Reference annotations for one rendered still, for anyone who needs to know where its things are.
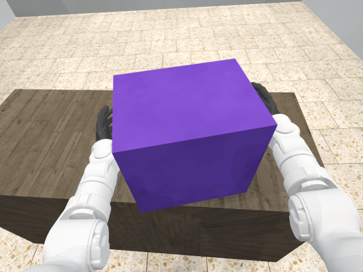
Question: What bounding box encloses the robot left hand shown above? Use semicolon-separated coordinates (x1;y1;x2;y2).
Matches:
96;105;113;142

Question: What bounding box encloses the carton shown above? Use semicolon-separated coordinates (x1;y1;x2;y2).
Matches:
112;58;278;213

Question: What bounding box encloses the robot right hand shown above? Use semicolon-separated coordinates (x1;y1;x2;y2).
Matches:
251;82;280;115

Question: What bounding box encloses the left robot upper arm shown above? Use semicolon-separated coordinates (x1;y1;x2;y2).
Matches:
21;219;109;272

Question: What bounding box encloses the pedestal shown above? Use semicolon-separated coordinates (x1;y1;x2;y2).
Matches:
0;89;325;262

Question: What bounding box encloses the right robot upper arm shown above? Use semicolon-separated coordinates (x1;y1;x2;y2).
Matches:
288;188;363;272

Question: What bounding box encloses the robot left forearm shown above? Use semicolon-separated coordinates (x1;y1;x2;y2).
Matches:
43;139;120;263

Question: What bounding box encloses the robot right forearm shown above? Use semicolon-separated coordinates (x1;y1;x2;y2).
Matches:
268;114;361;232

